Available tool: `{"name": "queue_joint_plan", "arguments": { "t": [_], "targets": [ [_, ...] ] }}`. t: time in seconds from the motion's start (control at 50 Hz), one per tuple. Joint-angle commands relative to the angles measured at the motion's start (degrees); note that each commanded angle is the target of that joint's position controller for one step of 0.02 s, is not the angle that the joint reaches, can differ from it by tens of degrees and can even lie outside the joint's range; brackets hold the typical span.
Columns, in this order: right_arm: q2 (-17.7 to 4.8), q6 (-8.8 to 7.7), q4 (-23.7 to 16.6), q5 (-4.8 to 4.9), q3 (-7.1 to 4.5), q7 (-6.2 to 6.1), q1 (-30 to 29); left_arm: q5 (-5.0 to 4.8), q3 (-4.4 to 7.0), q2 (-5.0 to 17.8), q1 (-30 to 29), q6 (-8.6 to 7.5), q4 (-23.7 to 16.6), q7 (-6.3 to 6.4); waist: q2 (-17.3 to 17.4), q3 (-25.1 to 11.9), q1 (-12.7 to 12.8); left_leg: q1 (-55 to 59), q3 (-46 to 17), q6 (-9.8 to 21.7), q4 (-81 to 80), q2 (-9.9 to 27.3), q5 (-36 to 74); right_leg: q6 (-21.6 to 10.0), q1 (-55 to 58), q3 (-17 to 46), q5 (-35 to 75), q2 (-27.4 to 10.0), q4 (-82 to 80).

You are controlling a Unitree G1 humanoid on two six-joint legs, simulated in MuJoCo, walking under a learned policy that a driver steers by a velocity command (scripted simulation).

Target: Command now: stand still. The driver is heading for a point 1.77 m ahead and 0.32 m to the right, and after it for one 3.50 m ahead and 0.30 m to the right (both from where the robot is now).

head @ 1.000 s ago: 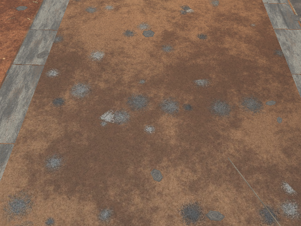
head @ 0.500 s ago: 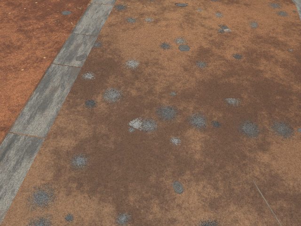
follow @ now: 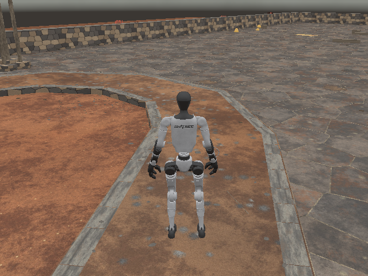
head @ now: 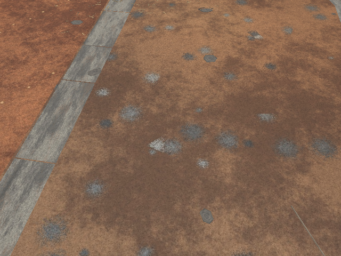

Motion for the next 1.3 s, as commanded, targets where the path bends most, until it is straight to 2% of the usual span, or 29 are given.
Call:
{"name": "queue_joint_plan", "arguments": {
  "t": [0.02,0.1,0.16,0.22,0.26,0.28,0.32,0.34,0.36,0.38,0.4,0.42,0.48,0.52,0.58,0.68,0.74,0.78,0.8,0.82,0.84,0.86,0.9,0.94,1.0,1.12,1.22,1.26,1.3],
  "targets": [
    [-6.5,-0.62,-1.6,0.07,-1.28,-0.31,0.3,-0.03,1.11,6.8,0.6,-0.38,-1.0,0.3,0.7,-1.4,0.0,-1.4,-2.8,1.0,-5.3,3.3,12.8,-1.0,0.7,-0.5,9.5,0.2,-2.6],
    [-6.4,-0.61,-0.1,0.15,-1.08,-0.47,0.8,-0.04,0.97,6.4,1.1,-0.29,-0.1,0.39,0.5,-1.0,-0.1,-1.7,-2.3,0.7,-5.3,3.0,12.1,-1.1,0.4,-0.6,9.3,0.4,-2.6],
    [-8.4,-0.09,1.2,0.89,-1.8,-0.91,2.4,-0.69,0.8,5.1,1.6,-0.23,0.4,0.47,3.5,0.5,-1.0,-3.6,-5.0,3.4,-8.5,3.5,-17.6,-2.3,-4.2,-4.8,-10.5,4.2,2.9],
    [-11.9,-1.17,2.1,1.53,-2.94,-0.8,6.3,-1.1,0.29,3.0,-1.6,-2.35,-2.3,-0.36,11.4,6.0,-2.8,-6.0,-22.5,10.6,-17.9,15.1,-34.1,-4.4,-13.4,-4.3,-11.9,3.7,15.3],
    [-10.9,-2.29,1.4,1.64,-2.85,-0.74,4.2,-1.85,0.42,3.2,-0.3,-4.09,-2.4,-1.46,11.3,7.4,-1.1,-6.6,-25.2,12.0,-18.4,17.8,-29.1,-7.0,-14.6,-1.8,-13.1,1.1,16.9],
    [-10.3,-2.49,0.6,2.05,-2.74,-0.62,1.7,-2.1,0.38,2.9,1.7,-4.81,-1.9,-1.98,10.3,7.0,0.7,-7.5,-22.3,10.9,-16.9,16.8,-25.7,-8.4,-11.2,-2.0,-12.9,0.7,11.5],
    [-8.3,-2.42,-1.6,2.28,-2.16,-0.4,-4.2,-1.45,1.25,3.8,11.7,-5.42,2.9,-2.39,4.9,4.5,5.4,-16.1,-10.6,6.0,-7.4,8.9,-14.3,-8.5,7.4,-2.2,-1.6,2.5,-1.6],
    [-4.3,-2.84,-2.5,1.39,-1.01,-0.05,-4.8,-0.79,2.17,7.2,18.4,-5.4,4.5,-2.23,-6.6,0.6,6.8,-21.8,-1.2,2.0,10.9,2.7,-8.5,-10.2,15.3,12.1,-6.6,-7.0,-8.5],
    [-3.9,-3.8,-5.4,1.96,-1.13,-0.52,-5.6,-0.45,3.47,14.3,22.9,-5.88,4.7,-3.14,-19.2,-0.2,7.1,-32.2,1.9,0.2,24.6,-2.6,-15.9,-18.0,18.9,36.5,-14.8,-18.4,-17.6],
    [-6.6,-4.57,-4.7,3.27,-1.78,-0.51,-4.5,0.19,2.28,10.9,18.6,-6.65,3.5,-3.28,-11.8,2.7,4.6,-35.9,-3.1,1.0,34.3,0.9,-16.3,-20.0,16.0,39.5,-18.7,-20.5,-18.4],
    [-6.8,-5.19,-3.8,3.75,-1.85,0.05,-3.0,-0.38,1.45,7.4,14.8,-7.13,1.8,-3.15,-7.9,5.7,2.8,-38.8,-4.2,2.0,37.3,3.5,-10.0,-18.2,15.2,33.1,-17.6,-18.2,-18.0],
    [-6.6,-5.61,-2.6,3.23,-1.98,0.41,-1.9,-0.65,1.14,6.4,12.8,-7.29,0.8,-3.28,-6.5,5.5,1.9,-39.0,-2.8,2.6,37.0,5.3,-4.6,-15.8,15.3,26.5,-13.6,-15.2,-18.1],
    [-6.4,-6.0,-2.9,1.68,-2.66,1.42,-4.9,-0.28,-0.04,3.1,14.4,-6.44,0.6,-3.12,-6.2,3.6,2.2,-36.1,0.5,1.6,31.1,7.7,4.9,-12.5,15.8,13.2,8.7,-10.1,-18.3],
    [-4.0,-5.6,-3.8,1.61,-2.15,1.96,-7.1,-0.08,-0.06,3.9,16.6,-5.76,0.7,-2.35,-5.7,2.7,2.7,-35.4,2.6,0.0,27.1,7.4,7.8,-13.0,15.7,8.7,18.6,-8.9,-18.2],
    [-1.8,-5.44,-6.7,1.81,-1.02,2.26,-14.6,0.11,0.07,5.8,16.5,-5.11,-0.3,-1.37,-4.7,4.5,3.8,-30.8,4.7,-1.4,14.6,5.8,13.9,-12.9,10.2,4.6,20.0,-7.4,-20.3],
    [-3.0,-5.65,-9.5,2.44,-0.67,3.38,-21.2,-0.91,0.76,6.9,19.6,-4.96,0.3,-0.97,-5.8,7.2,3.9,-26.0,4.9,0.4,3.7,4.2,18.3,-13.2,11.4,2.9,20.7,-10.1,-21.4],
    [-5.9,-6.04,-9.4,2.25,-1.81,3.8,-18.0,-0.87,1.68,8.4,17.7,-4.39,-0.4,-0.89,-6.7,3.1,-0.2,-19.4,5.1,3.3,1.9,2.2,15.1,-11.6,16.8,1.5,39.4,-11.9,-14.5],
    [-9.8,-5.7,-5.1,2.38,-4.09,3.07,-3.2,-0.19,1.9,8.6,16.0,-3.38,-1.4,-0.88,-7.5,-6.8,-8.0,-0.4,7.2,6.2,1.9,-1.0,13.9,-9.6,14.7,-1.0,55.2,-9.4,2.9],
    [-12.4,-5.29,-2.4,1.95,-5.07,2.37,7.5,0.48,1.27,7.3,15.8,-3.27,-2.7,-0.93,-4.6,-13.9,-12.0,17.9,-1.3,9.2,4.1,6.5,11.7,-8.3,1.9,-1.3,42.3,-7.3,18.5],
    [-16.8,-5.07,-0.6,0.75,-5.93,2.41,13.0,0.29,-1.03,-1.7,23.4,-4.39,-3.6,-1.69,11.7,-23.9,-7.5,36.7,-31.1,19.1,-2.4,22.0,-4.5,-4.5,-19.7,-1.5,2.2,4.6,42.0],
    [-11.9,-5.12,-0.4,1.0,-4.4,2.68,11.4,-1.02,-0.39,1.6,20.7,-6.29,-3.0,-2.2,11.4,-23.5,-8.7,34.0,-43.2,19.1,-12.2,23.5,-10.0,-5.7,-26.0,6.9,-16.5,5.5,50.4],
    [-9.4,-5.48,-0.9,1.31,-3.54,2.68,5.4,-2.89,1.02,6.0,14.3,-7.35,-5.6,-2.45,9.5,-12.1,-6.9,24.8,-34.0,15.8,-13.5,21.6,-8.6,-6.7,-31.1,5.8,-13.3,2.2,52.9],
    [-6.3,-6.27,-2.1,0.72,-2.64,3.13,-2.8,-2.46,1.54,6.0,9.4,-7.71,-6.6,-1.61,1.7,-3.9,-2.9,7.2,-19.2,12.9,-16.3,17.2,4.8,-6.9,-26.7,3.4,-3.7,-3.2,46.8],
    [-4.3,-6.74,-1.4,0.09,-2.06,3.54,-4.5,-1.61,1.74,3.6,11.8,-6.1,-6.2,-1.29,4.1,-3.0,0.4,-0.7,-12.0,12.1,-19.3,13.9,9.4,-6.5,-20.3,3.6,-0.7,-5.6,42.6],
    [-6.1,-7.16,0.6,0.42,-2.31,2.89,-1.9,-0.96,1.88,2.8,8.8,-4.68,-8.2,-1.02,3.9,-0.2,1.0,-5.0,-7.6,13.4,-22.6,13.2,11.6,-4.8,-22.3,2.2,2.1,-6.7,36.4],
    [-9.1,-6.39,2.6,1.0,-2.77,0.77,4.7,-0.51,1.35,2.1,-5.7,-5.55,-13.2,-1.9,2.3,2.0,-3.1,-1.3,-2.0,11.2,-23.5,11.3,14.6,-3.0,-25.2,-0.7,20.4,-4.3,12.5],
    [-9.9,-5.12,5.2,1.79,-3.12,0.48,10.3,-1.25,0.97,2.9,-13.0,-5.96,-16.4,-3.5,2.3,3.0,-5.1,8.7,-2.4,10.3,-19.6,15.1,15.5,-4.4,-26.3,-0.5,18.3,-2.6,4.4],
    [-10.6,-4.37,5.4,1.8,-3.49,0.31,10.1,-1.3,1.35,4.3,-12.3,-6.23,-17.1,-4.07,3.0,2.0,-3.7,12.5,-3.0,9.3,-16.5,16.9,19.8,-5.9,-24.5,-0.6,13.7,-1.8,2.8],
    [-11.0,-3.6,4.8,1.59,-3.55,0.29,8.0,-1.29,2.78,7.0,-4.2,-6.44,-15.2,-4.13,4.0,-3.1,1.5,12.9,-0.9,7.4,-6.1,15.0,35.7,-8.1,-12.5,-3.4,10.8,1.3,1.0]
  ]
}}
Keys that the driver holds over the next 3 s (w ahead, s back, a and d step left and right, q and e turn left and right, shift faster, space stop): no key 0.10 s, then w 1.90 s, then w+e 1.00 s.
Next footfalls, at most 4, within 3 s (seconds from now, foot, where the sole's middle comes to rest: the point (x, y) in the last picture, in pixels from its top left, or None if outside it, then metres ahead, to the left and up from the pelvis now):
0.80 left None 0.43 0.09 -0.77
1.32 right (218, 207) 0.72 -0.16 -0.77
1.88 left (166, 148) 1.04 0.07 -0.77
2.44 right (213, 108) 1.32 -0.18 -0.77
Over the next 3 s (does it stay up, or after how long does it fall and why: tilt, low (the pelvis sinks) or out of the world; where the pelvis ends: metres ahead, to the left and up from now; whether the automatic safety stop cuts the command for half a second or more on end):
stays up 1.50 -0.12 -0.01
